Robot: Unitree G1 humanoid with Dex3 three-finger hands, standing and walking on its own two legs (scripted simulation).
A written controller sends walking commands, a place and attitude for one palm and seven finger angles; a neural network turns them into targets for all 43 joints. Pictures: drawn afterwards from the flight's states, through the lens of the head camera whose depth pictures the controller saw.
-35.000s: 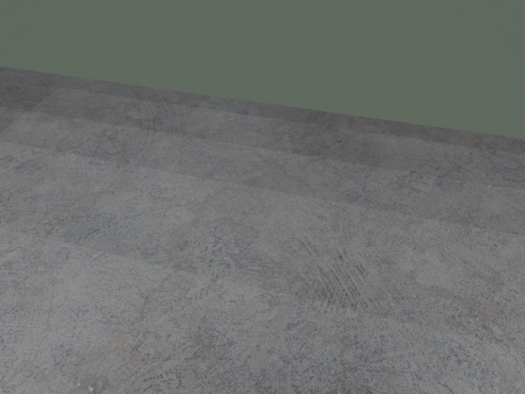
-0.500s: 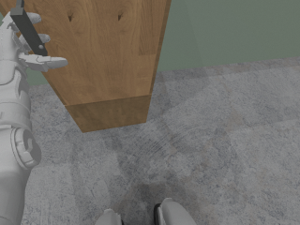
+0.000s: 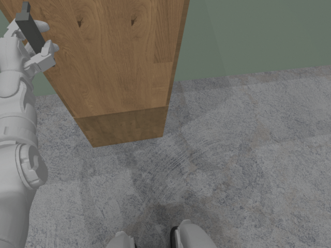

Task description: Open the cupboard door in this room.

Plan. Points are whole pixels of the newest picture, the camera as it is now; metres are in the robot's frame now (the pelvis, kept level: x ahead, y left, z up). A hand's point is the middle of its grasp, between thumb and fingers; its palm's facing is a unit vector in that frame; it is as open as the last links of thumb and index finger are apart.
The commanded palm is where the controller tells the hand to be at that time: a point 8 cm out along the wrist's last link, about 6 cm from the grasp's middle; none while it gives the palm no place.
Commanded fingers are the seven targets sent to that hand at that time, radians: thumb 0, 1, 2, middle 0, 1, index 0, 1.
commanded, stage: pull the door open along its arc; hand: left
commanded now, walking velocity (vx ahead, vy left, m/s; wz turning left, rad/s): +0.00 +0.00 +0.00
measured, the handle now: (38, 36) +0.59 +0.23 +0.11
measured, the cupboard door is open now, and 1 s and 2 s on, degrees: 0 33 44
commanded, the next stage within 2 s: open thumb and fingers to let go in 1.18 s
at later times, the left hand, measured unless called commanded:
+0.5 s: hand (51, 71) +0.49 +0.19 +0.10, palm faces +0.04 -1.00 +0.00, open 6.1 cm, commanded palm +0.43 +0.24 +0.10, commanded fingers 0.00 0.90 0.90 -0.40 -1.35 -0.40 -1.35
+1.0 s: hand (99, 115) +0.38 +0.09 +0.11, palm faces +0.49 -0.87 +0.01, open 6.2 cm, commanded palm +0.32 +0.12 +0.10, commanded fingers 0.00 0.90 0.90 -0.40 -1.35 -0.40 -1.35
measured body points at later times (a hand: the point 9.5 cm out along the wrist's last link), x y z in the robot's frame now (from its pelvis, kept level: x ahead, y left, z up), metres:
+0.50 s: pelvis +0.01 +0.00 +0.01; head +0.11 +0.00 +0.45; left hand +0.48 +0.24 +0.11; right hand +0.01 -0.26 -0.10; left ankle -0.02 +0.10 -0.69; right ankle +0.01 -0.13 -0.69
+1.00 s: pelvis +0.01 -0.02 +0.02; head +0.04 -0.03 +0.47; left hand +0.35 +0.14 +0.11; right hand +0.17 -0.23 -0.09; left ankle -0.02 +0.10 -0.69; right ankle +0.01 -0.13 -0.69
